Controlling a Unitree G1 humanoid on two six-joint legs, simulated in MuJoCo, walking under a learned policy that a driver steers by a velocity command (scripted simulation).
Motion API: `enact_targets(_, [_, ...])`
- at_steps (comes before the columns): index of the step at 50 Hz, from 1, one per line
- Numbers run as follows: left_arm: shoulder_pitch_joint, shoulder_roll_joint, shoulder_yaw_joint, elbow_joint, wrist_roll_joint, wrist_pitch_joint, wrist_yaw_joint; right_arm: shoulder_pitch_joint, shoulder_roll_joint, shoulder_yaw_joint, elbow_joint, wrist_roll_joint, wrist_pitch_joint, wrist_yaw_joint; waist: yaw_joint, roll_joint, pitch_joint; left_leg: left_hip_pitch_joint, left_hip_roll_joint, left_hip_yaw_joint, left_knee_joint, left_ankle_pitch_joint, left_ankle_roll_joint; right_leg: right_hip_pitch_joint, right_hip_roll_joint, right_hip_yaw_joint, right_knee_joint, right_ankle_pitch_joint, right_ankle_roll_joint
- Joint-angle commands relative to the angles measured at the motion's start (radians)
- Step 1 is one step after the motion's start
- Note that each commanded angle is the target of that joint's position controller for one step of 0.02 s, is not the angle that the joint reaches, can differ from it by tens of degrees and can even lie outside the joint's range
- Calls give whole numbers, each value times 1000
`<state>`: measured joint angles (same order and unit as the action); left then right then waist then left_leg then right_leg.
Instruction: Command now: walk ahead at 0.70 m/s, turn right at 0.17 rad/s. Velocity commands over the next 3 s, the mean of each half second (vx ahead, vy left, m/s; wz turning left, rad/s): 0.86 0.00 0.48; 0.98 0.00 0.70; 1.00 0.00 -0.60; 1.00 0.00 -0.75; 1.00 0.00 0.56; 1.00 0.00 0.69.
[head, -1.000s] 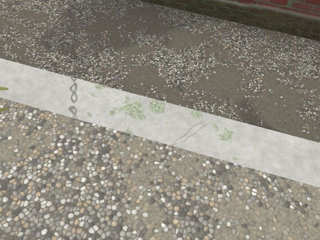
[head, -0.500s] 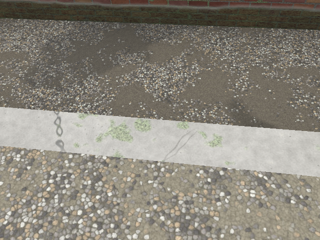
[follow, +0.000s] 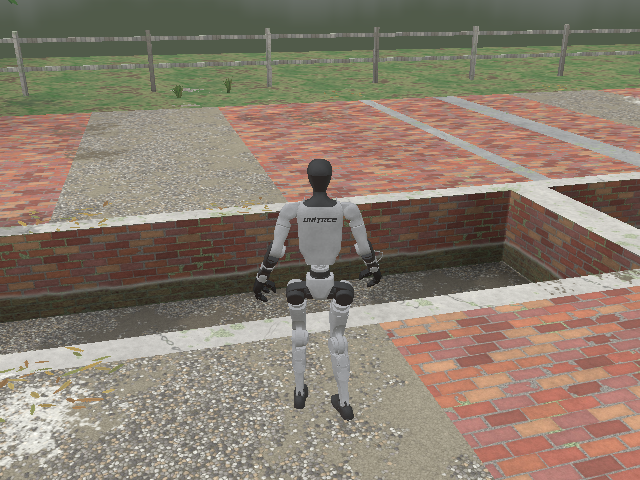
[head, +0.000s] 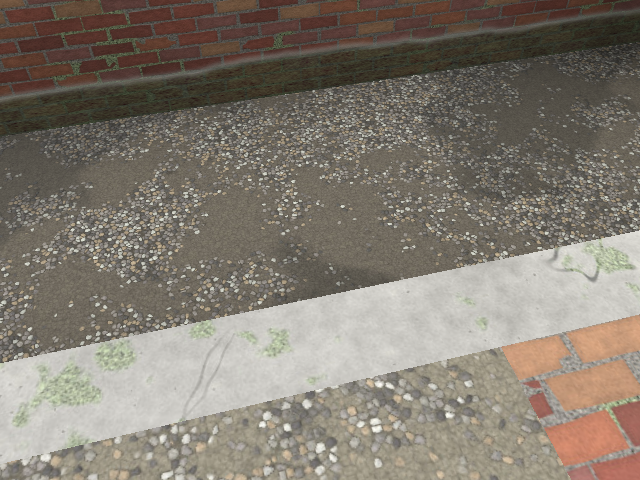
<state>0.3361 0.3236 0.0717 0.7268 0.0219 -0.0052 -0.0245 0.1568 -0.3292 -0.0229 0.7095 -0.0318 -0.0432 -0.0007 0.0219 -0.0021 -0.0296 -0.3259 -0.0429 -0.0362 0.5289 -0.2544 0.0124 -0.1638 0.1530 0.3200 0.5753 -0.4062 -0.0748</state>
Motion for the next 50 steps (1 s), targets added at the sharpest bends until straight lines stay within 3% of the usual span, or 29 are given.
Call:
enact_targets(1, [-134, 32, -14, -134, -17, -53, 8, 294, -275, -79, 41, -19, -27, -4, -135, 233, 17, 460, 404, -843, -393, -692, 154, -650, 34, -96, 457, -110, -13])
enact_targets(2, [-146, 72, -12, -118, 4, -51, 9, 225, -207, -70, 33, -2, -23, 10, -86, 97, 109, 393, 389, -797, -369, -659, 173, -703, -52, -104, 555, -7, -12])
enact_targets(3, [-159, 98, -10, -107, 28, -54, -2, 189, -155, -58, 22, 14, -24, 21, -61, 58, 111, 354, 334, -671, -337, -558, 170, -684, -116, -174, 555, 75, 3])
enact_targets(6, [-217, 87, -20, -118, 62, -58, -22, 246, -105, -43, 52, 24, -39, 26, -65, 130, 103, 262, 197, -496, -384, -351, 183, -588, -175, -241, 459, 156, 55])
enact_targets(10, [-346, 44, -51, -166, 39, -56, -31, 323, -97, -54, 89, 27, -40, 10, -91, 115, 121, 235, 163, -437, -412, -128, 230, -573, -171, -300, 288, 190, 100])
enact_targets(15, [-473, 15, -70, -219, 12, -65, -30, 373, -92, -65, 110, 26, -23, 10, -126, 147, 109, 180, 148, -418, -350, 127, 220, -386, -116, -338, 51, 233, 116])
enact_targets(17, [-398, 36, -61, -208, 4, -68, -16, 352, -110, -70, 109, 32, -19, 5, -76, 148, 67, 122, 153, -409, -282, 312, 189, -179, -95, -330, -19, 243, 99])
enact_targets(19, [-110, 112, -24, -124, 12, -72, 18, 285, -148, -79, 92, 47, -30, 10, 81, 50, -82, -33, 71, -327, 52, 568, 139, 270, -98, -314, -66, 211, 55])
enact_targets(20, [88, 186, 7, -100, 25, -71, 44, 270, -122, -73, 73, 59, -49, 15, 181, -29, -211, -189, 18, -247, 355, 381, 114, 523, -292, -139, -84, -21, 11])
enact_targets(21, [161, 256, 24, -96, 45, -65, 54, 328, 17, -43, 24, 78, -54, 10, 143, -263, -375, -392, -71, -145, 659, -280, 100, 683, -598, 335, -234, -457, -52])
enact_targets(22, [64, 209, 19, -101, 32, -51, 57, 281, -45, -46, 11, 58, -32, 2, 101, -198, -276, -468, 1, -96, 790, -178, 103, 504, -604, 468, -284, -496, -74])
enact_targets(23, [-2, 110, -3, -106, 28, -49, 57, 229, -66, -55, 11, 34, -19, 5, 80, -109, -127, -501, 53, -74, 815, -105, 104, 380, -559, 327, -271, -409, -69])
enact_targets(24, [-29, 63, -14, -107, 25, -57, 61, 189, -29, -47, -9, 16, -8, -1, 68, -71, -34, -497, 83, -55, 835, -48, 95, 277, -534, 183, -276, -134, -63])
enact_targets(26, [-10, 18, -28, -73, 15, -71, 61, 176, 6, -45, -15, -6, 23, 15, 20, -84, 55, -471, 121, -44, 819, -30, 82, 136, -450, -32, -319, 47, -23])
enact_targets(27, [6, 16, -28, -58, 7, -82, 58, 167, 24, -40, -40, -8, 37, 22, 4, -129, 73, -477, 130, -38, 813, -24, 79, 110, -449, -90, -317, 140, -20])
enact_targets(29, [37, 11, -30, -28, -6, -97, 53, 88, 46, -34, -89, -11, 52, 28, -10, -121, 119, -534, 133, -26, 822, 8, 79, 86, -441, -205, -318, 366, -13])
enact_targets(35, [47, 41, -48, 24, 14, -95, 66, -116, 49, 2, -205, 4, 65, 68, -50, -47, 182, -396, 80, 132, 477, 244, 142, -46, -374, -529, -298, 635, 32])
enact_targets(37, [54, 111, -32, 25, 8, -99, 68, -63, 31, -3, -185, 13, 65, 76, -78, -50, 141, -160, -6, 226, 384, 210, 168, -78, -365, -591, -193, 1018, 40])
enact_targets(39, [34, 204, -3, 9, -3, -84, 67, 129, -27, -35, -144, 17, 68, 61, -188, -94, 10, 77, -72, 224, 335, 77, 201, -35, -413, -567, 75, 1333, 41])
enact_targets(40, [-11, 214, 2, -9, -6, -71, 62, 343, -64, -62, -78, 16, 63, 47, -288, -89, -102, 350, -80, 149, 255, 98, 230, -106, -420, -534, 329, 1313, 40])
enact_targets(41, [-103, 196, 10, -22, -38, -59, 58, 437, -123, -100, -29, 39, 68, 23, -376, 69, -154, 637, -32, 23, 123, 206, 283, -334, -266, -533, 827, 779, 76])
enact_targets(42, [2, 14, -49, -60, -8, -61, 41, 259, -176, -87, -69, 39, 68, 7, -165, 220, -134, 611, 107, -197, 235, 505, 267, -554, -185, -464, 1147, -134, 80])
enact_targets(43, [32, 58, -45, -159, -16, -76, 54, 224, -211, -98, -123, 47, 72, -1, -136, 204, -379, 752, 326, -548, 86, 726, 438, -664, -149, -260, 1187, -43, 115])
enact_targets(44, [-27, 100, -45, -164, -8, -75, 58, 212, -177, -97, -112, 47, 74, -22, -142, 101, -316, 555, 352, -609, -70, 405, 409, -668, -165, -257, 1112, 85, 131])
enact_targets(45, [-56, 98, -47, -176, -2, -61, 66, 172, -123, -76, -95, 29, 68, -34, -85, 28, -165, 348, 335, -555, -84, 248, 373, -673, -198, -259, 1060, 102, 125])
enact_targets(47, [-35, 1, -64, -133, 3, -12, 75, 132, -30, -36, -79, 3, 23, -28, -8, -94, -30, -52, 287, -364, 20, 361, 281, -505, -191, -211, 944, 85, 114])
enact_targets(48, [-36, -19, -63, -130, -7, 15, 69, 92, -8, -16, -80, -2, 5, -16, 22, -48, 2, -225, 238, -249, 20, 328, 218, -399, -166, -197, 836, 66, 115])
enact_targets(49, [-45, -31, -61, -142, -17, 28, 71, 65, -39, -16, -87, -10, -13, -7, 43, 20, 13, -314, 212, -182, -6, 392, 184, -335, -137, -219, 765, 85, 110])
enact_targets(50, [-45, -21, -54, -149, -18, 35, 78, 65, -51, -17, -82, 4, -29, 1, 48, 69, 8, -302, 216, -149, 0, 515, 176, -333, -130, -232, 704, 110, 106])
